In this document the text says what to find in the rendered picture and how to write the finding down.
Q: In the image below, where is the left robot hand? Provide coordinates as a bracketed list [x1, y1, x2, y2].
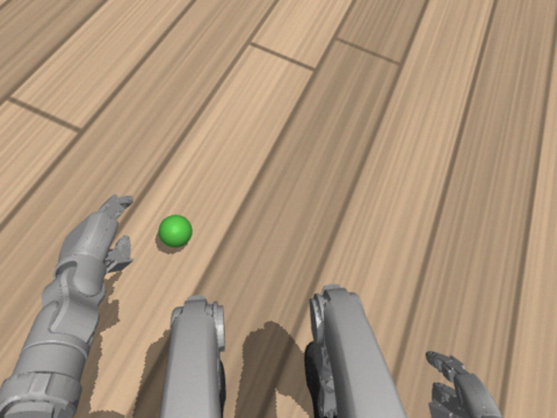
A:
[58, 194, 134, 273]

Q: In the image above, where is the ball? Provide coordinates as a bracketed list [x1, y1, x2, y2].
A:
[158, 215, 192, 247]

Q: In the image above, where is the left robot arm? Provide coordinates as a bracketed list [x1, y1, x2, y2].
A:
[0, 254, 107, 418]

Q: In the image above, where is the right robot foot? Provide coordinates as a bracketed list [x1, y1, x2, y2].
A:
[305, 341, 338, 418]

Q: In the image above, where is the right robot hand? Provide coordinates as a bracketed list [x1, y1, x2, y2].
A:
[426, 351, 502, 418]

